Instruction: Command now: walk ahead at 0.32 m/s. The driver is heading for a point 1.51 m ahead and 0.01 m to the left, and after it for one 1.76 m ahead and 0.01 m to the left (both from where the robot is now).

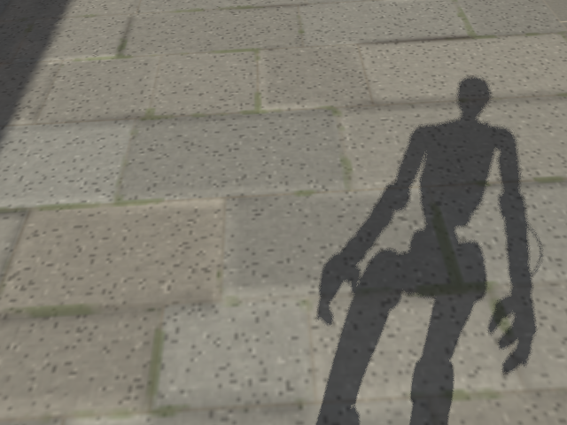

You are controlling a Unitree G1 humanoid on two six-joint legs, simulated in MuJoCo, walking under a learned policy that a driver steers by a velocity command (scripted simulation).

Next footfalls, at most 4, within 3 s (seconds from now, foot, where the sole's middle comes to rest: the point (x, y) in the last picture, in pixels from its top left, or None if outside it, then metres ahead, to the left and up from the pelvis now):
0.50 left None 0.42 0.10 -0.77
0.86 right None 0.38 -0.13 -0.77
2.12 right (339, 316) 0.82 -0.11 -0.77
2.68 left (245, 243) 1.08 0.15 -0.77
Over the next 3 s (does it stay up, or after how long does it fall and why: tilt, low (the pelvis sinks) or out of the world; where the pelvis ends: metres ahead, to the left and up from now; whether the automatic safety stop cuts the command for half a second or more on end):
stays up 1.09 0.06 0.02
